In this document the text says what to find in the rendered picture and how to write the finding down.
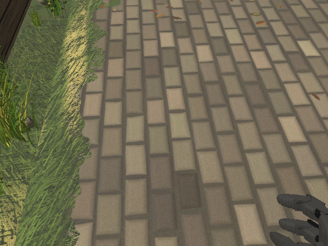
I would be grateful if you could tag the robot right hand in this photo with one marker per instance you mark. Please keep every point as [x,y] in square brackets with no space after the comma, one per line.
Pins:
[313,208]

